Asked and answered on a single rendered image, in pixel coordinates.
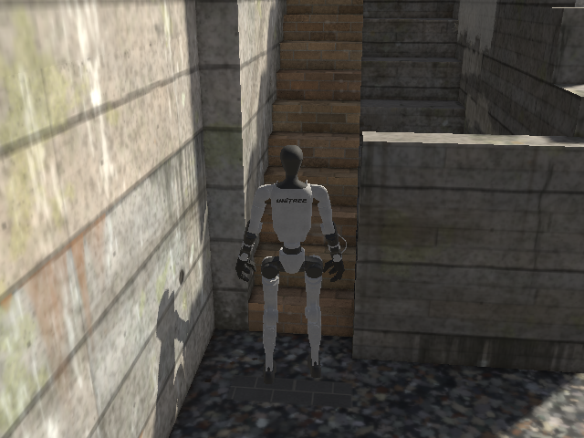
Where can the stairs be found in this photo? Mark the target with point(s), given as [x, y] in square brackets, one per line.
[317, 108]

